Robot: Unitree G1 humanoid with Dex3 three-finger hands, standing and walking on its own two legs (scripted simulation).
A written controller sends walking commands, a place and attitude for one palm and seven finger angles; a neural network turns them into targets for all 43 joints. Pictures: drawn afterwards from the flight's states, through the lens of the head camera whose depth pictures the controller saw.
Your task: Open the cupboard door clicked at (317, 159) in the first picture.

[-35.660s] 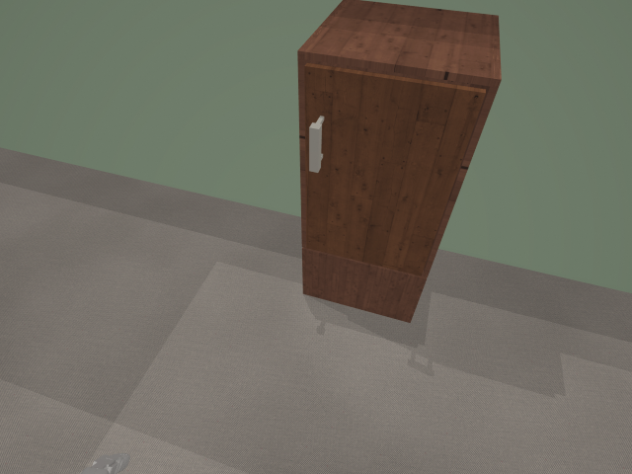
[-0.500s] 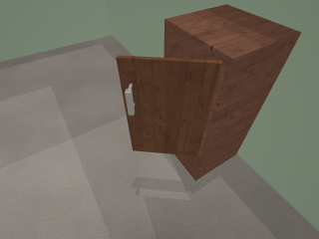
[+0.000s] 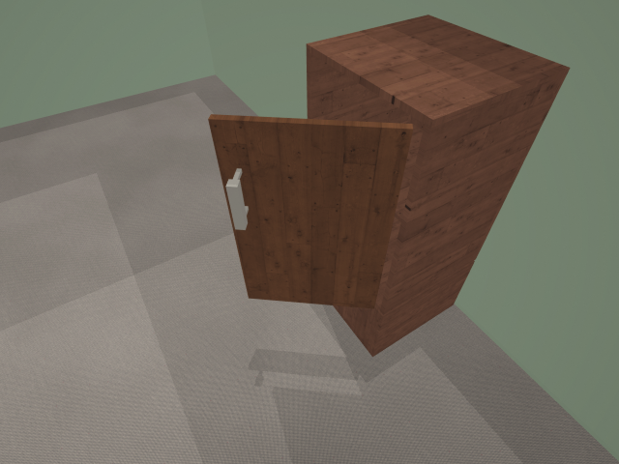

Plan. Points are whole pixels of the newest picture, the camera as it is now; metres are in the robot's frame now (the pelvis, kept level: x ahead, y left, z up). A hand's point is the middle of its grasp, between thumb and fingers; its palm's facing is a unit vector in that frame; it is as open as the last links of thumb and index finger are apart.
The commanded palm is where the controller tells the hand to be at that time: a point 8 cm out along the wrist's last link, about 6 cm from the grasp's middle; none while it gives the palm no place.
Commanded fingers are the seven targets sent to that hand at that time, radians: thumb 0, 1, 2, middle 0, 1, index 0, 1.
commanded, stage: shuffle to correct the standing spot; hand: left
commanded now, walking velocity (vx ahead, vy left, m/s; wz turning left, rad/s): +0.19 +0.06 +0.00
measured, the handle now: (239, 199) +0.63 +0.18 -0.05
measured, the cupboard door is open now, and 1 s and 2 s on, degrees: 52 52 52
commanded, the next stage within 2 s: come to a stop and stand still in 0.26 s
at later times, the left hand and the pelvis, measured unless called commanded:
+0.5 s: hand out of the picture +0.09 +0.18 -0.18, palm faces -0.04 -0.98 -0.21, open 7.3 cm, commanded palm none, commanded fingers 0.00 0.90 0.90 -0.20 -0.30 -0.20 -0.30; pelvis +0.07 +0.00 +0.00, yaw -3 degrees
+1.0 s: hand out of the picture +0.11 +0.20 -0.19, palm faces +0.03 -0.98 -0.18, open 7.3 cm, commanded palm none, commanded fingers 0.00 0.90 0.90 -0.20 -0.30 -0.20 -0.30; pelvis +0.05 +0.01 -0.01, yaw -2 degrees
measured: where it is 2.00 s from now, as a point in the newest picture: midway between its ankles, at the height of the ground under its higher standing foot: outside the picture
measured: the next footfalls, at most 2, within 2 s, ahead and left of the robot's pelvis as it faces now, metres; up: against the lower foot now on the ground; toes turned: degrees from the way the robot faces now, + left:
right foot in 0.54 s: +0.16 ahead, -0.12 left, +0.00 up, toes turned -8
left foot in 0.90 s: +0.12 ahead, +0.12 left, +0.00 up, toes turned +0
